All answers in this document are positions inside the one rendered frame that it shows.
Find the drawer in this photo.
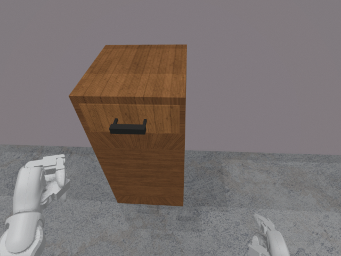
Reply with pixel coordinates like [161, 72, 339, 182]
[79, 103, 180, 133]

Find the robot left hand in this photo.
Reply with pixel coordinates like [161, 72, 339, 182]
[13, 154, 70, 215]

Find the cabinet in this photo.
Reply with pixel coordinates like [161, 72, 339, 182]
[69, 44, 187, 206]

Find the robot left forearm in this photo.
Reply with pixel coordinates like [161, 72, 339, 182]
[0, 211, 46, 256]

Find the handle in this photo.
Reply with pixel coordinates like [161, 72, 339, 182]
[109, 118, 147, 134]

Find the robot right hand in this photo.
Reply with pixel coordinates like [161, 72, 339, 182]
[248, 213, 290, 256]

